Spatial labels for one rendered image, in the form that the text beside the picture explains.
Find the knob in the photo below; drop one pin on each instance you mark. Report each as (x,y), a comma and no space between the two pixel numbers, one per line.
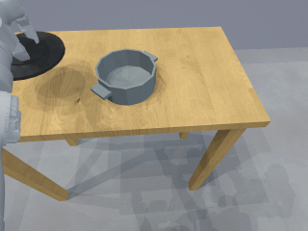
(28,43)

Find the robot left forearm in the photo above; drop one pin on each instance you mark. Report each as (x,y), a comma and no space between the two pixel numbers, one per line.
(8,43)

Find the table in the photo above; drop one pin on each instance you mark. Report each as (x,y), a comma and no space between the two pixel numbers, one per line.
(200,86)

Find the lid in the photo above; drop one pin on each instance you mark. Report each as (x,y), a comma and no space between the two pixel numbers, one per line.
(48,52)

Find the robot left upper arm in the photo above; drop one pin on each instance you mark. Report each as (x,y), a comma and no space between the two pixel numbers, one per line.
(10,131)

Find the pot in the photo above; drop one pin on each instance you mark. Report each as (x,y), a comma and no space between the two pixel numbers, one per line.
(125,76)

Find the robot left hand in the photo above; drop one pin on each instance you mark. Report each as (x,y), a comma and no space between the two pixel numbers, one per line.
(22,19)

